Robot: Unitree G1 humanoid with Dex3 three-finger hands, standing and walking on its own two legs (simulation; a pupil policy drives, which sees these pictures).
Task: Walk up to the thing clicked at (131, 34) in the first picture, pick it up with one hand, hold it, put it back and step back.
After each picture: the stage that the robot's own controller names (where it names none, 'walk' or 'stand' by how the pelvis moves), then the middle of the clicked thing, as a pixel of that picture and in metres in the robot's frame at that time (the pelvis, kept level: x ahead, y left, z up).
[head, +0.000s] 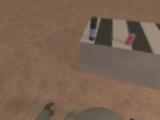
stand; (130, 39) +0.85 -0.36 -0.03
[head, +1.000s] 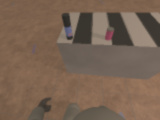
rise first; (109, 33) +0.80 -0.12 +0.00
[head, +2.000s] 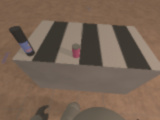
walk; (75, 51) +0.53 +0.19 +0.01
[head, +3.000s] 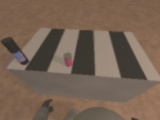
stand; (68, 60) +0.46 +0.23 -0.02
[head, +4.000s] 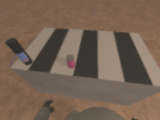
stand; (70, 61) +0.45 +0.21 -0.03
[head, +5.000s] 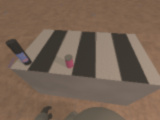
stand; (69, 61) +0.46 +0.23 -0.03
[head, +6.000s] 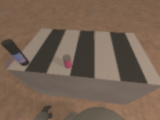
stand; (67, 61) +0.45 +0.24 -0.03
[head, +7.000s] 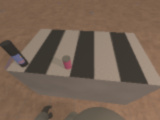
stand; (67, 62) +0.44 +0.24 -0.03
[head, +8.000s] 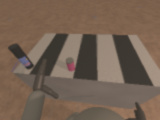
rise first; (70, 64) +0.43 +0.24 -0.03
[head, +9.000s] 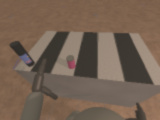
go down; (71, 62) +0.45 +0.24 -0.03
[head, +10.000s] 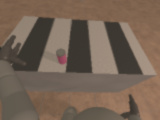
go down; (61, 57) +0.45 +0.22 -0.01
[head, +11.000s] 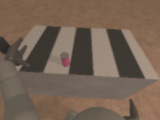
go down; (65, 59) +0.46 +0.23 -0.01
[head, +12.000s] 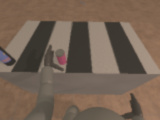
close in; (61, 57) +0.44 +0.24 +0.01
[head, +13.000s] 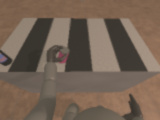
lift; (63, 55) +0.44 +0.22 +0.03
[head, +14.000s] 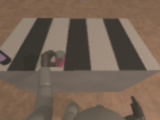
lift; (59, 59) +0.41 +0.23 +0.04
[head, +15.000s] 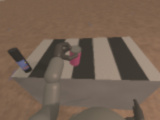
lift; (74, 56) +0.36 +0.13 +0.20
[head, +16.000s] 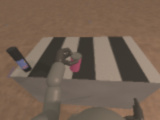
hold; (75, 62) +0.34 +0.14 +0.15
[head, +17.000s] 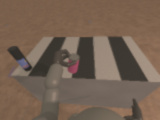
hold; (73, 63) +0.34 +0.15 +0.14
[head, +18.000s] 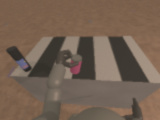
hold; (75, 64) +0.34 +0.13 +0.13
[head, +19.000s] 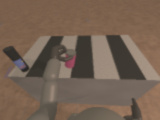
crouch; (70, 58) +0.37 +0.17 +0.14
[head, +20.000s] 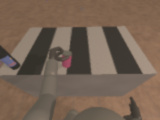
lower; (66, 59) +0.42 +0.19 +0.05
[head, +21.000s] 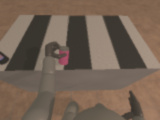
lower; (63, 55) +0.43 +0.20 +0.04
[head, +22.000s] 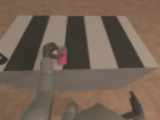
lower; (61, 55) +0.43 +0.21 +0.04
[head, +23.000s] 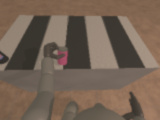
lower; (62, 55) +0.43 +0.20 +0.04
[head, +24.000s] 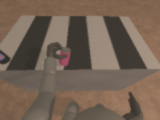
loosen; (64, 56) +0.43 +0.19 +0.04
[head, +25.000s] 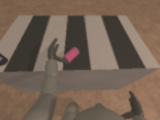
withdraw; (71, 54) +0.47 +0.15 +0.01
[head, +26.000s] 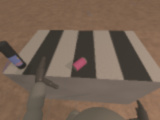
sink last; (79, 64) +0.45 +0.14 -0.02
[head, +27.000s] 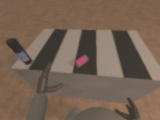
stand; (81, 61) +0.48 +0.14 -0.03
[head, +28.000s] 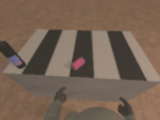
stand; (77, 63) +0.46 +0.15 -0.05
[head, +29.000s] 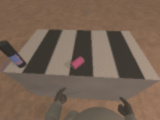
stand; (77, 62) +0.47 +0.15 -0.05
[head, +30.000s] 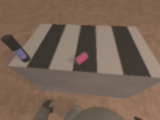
walk; (81, 58) +0.49 +0.13 -0.04
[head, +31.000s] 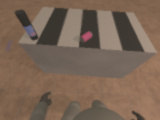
walk; (86, 37) +0.71 +0.10 -0.04
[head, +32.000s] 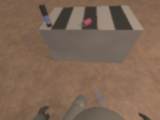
walk; (86, 22) +1.07 +0.19 -0.03
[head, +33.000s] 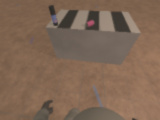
stand; (89, 23) +1.18 +0.11 -0.04
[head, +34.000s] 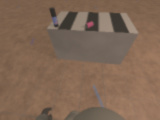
stand; (89, 24) +1.21 +0.12 -0.05
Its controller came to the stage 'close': yes
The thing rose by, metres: 0.20
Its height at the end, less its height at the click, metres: -0.02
